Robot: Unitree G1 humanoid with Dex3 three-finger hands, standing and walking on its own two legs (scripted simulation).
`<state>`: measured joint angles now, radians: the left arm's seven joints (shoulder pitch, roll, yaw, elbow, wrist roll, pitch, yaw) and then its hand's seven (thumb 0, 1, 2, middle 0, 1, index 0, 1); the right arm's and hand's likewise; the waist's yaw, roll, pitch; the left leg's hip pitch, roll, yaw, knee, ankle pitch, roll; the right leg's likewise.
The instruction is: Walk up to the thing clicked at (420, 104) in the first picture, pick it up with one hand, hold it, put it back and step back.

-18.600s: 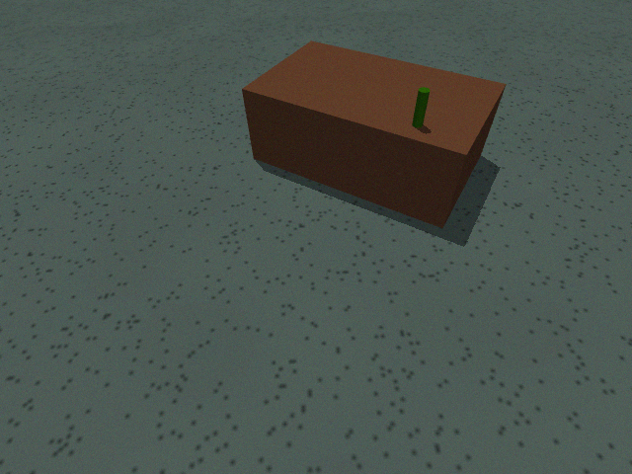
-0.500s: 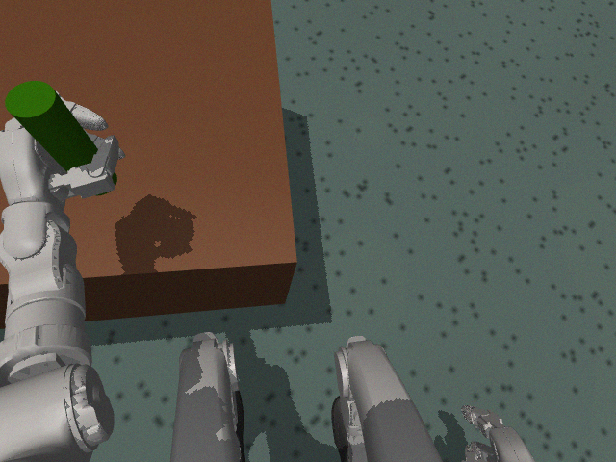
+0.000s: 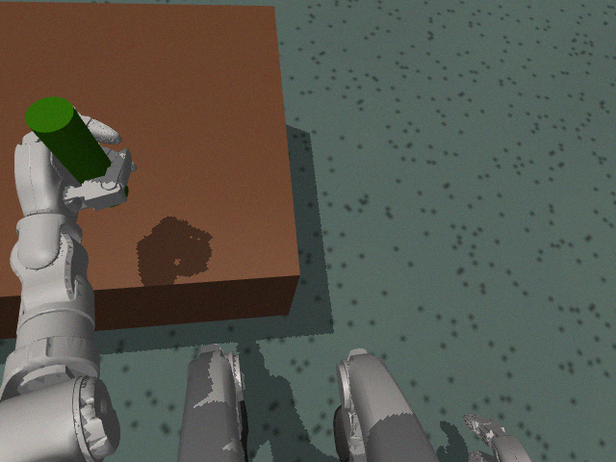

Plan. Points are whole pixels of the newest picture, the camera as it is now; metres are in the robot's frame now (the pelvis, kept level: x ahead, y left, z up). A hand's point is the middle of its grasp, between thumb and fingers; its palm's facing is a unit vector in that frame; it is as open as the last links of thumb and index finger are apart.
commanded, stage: lift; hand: left
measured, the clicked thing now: (85, 159) +0.47 +0.25 +0.04
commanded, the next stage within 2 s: hold in 1.42 s
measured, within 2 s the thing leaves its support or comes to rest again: neither
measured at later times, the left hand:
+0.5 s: hand (61, 174) +0.40 +0.22 +0.13, palm faces +0.15 -0.99 -0.01, open 5.3 cm
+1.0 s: hand (41, 160) +0.38 +0.20 +0.18, palm faces +0.14 -0.99 +0.00, open 5.3 cm
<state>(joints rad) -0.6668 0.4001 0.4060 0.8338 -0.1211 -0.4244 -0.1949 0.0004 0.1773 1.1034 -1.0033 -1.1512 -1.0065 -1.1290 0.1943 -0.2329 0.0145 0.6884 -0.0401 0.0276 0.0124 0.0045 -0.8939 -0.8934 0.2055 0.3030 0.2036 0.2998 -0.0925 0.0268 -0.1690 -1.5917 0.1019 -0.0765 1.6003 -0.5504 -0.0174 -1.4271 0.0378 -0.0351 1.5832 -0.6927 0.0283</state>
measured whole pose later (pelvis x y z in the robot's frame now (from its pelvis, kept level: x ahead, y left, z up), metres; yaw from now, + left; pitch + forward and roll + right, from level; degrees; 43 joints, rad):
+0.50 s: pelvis +0.01 +0.00 +0.08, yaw +3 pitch +20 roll -4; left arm -0.36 0.28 0.26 0.55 -0.16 -0.34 -0.12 0.00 0.17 1.12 -1.01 -1.16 -1.01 -1.13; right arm 0.21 -0.23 0.00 0.66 0.01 0.00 -0.02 0.01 -0.89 -0.89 0.21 0.30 0.20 0.30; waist -0.05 0.03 -0.14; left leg -1.17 0.08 -0.05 1.28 -0.46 -0.02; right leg -1.01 0.02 -0.04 1.25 -0.59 0.03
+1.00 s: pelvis +0.03 +0.00 +0.13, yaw +4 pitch +13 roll -3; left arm -0.23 0.22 0.19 0.47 -0.18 -0.35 -0.10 0.00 0.17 1.12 -1.01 -1.16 -1.01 -1.13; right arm 0.23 -0.22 0.00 0.65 0.01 -0.01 -0.02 0.01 -0.90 -0.89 0.21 0.30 0.20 0.30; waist -0.04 0.03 -0.09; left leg -0.86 0.07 -0.02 1.04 -0.41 -0.02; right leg -0.71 0.00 -0.02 1.00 -0.52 0.03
